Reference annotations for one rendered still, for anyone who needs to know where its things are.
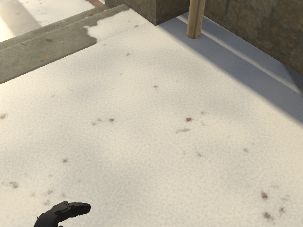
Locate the robot left hand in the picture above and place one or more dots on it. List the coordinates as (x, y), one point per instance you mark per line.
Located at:
(61, 212)

